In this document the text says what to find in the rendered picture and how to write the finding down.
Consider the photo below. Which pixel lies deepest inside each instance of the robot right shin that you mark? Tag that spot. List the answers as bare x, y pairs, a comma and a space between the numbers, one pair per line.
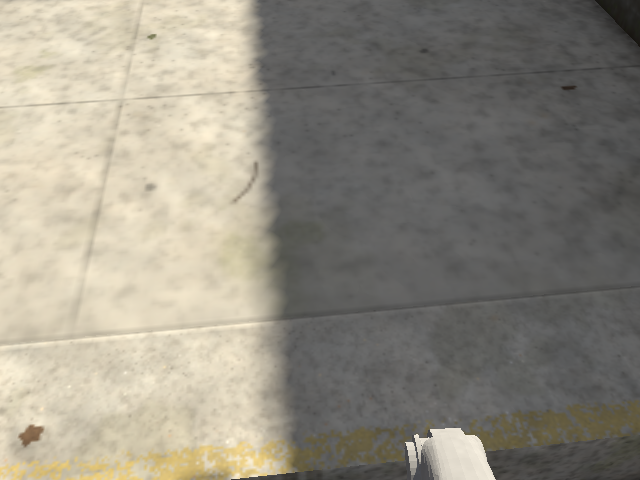
479, 441

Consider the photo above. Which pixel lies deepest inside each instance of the robot right thigh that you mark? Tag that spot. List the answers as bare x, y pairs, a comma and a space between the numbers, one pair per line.
446, 454

